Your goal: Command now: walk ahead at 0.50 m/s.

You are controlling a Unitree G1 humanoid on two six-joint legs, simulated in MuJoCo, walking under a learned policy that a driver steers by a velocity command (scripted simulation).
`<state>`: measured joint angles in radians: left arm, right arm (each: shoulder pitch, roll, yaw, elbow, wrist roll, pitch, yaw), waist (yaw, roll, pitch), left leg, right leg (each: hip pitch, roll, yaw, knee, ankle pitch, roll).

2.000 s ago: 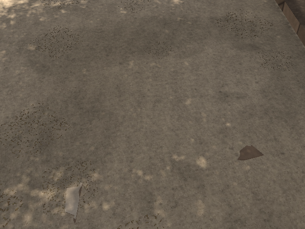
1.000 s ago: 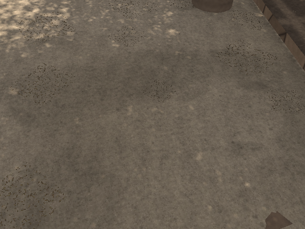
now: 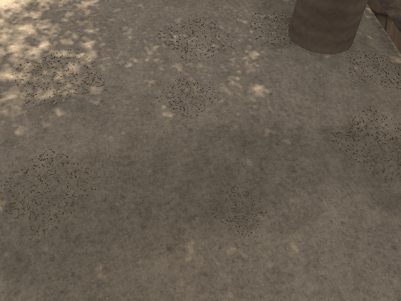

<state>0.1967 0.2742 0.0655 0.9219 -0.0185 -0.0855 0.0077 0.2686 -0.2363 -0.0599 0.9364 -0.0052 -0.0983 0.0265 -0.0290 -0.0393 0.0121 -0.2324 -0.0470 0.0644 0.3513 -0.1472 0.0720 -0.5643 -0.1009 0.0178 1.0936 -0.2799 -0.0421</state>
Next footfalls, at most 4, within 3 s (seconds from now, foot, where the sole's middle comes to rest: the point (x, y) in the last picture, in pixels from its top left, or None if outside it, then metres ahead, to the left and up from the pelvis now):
0.36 right None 0.37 -0.16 -0.78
0.92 left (166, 256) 0.65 0.10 -0.78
1.40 right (193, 185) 0.95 0.01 -0.78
1.84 left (143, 196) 0.90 0.20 -0.78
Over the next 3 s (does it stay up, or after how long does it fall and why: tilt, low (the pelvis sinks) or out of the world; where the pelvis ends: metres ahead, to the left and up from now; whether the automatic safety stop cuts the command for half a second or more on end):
stays up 0.88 0.11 -0.01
